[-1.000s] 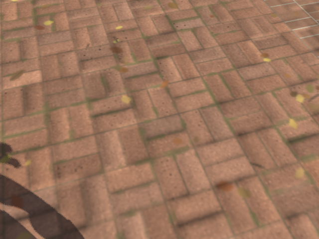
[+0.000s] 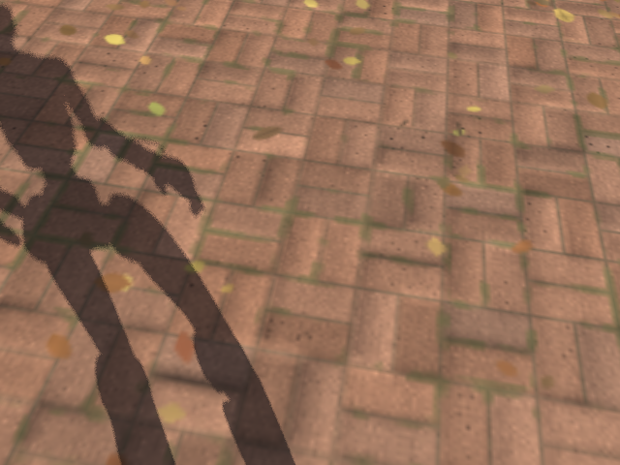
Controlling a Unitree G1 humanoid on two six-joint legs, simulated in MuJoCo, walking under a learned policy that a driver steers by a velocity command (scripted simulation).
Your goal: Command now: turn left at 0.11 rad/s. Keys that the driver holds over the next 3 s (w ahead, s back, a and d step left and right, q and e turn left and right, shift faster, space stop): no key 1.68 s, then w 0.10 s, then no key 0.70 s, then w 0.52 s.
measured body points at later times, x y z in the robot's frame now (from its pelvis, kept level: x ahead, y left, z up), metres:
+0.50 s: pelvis +0.00 -0.02 +0.00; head +0.01 -0.02 +0.45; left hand +0.10 +0.24 -0.13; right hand +0.10 -0.29 -0.13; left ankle +0.01 +0.09 -0.74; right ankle -0.01 -0.15 -0.74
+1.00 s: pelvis +0.00 -0.03 +0.00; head +0.01 -0.03 +0.45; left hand +0.05 +0.23 -0.15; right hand +0.06 -0.28 -0.15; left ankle +0.01 +0.09 -0.74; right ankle -0.01 -0.15 -0.74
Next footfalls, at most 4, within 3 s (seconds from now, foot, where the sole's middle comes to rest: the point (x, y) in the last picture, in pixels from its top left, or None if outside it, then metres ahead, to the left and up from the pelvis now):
0.08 right None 0.03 -0.15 -0.78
3.00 left None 0.28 0.16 -0.78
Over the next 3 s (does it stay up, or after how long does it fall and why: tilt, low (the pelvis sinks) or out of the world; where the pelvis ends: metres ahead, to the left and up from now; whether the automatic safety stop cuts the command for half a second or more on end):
stays up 0.16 0.04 -0.03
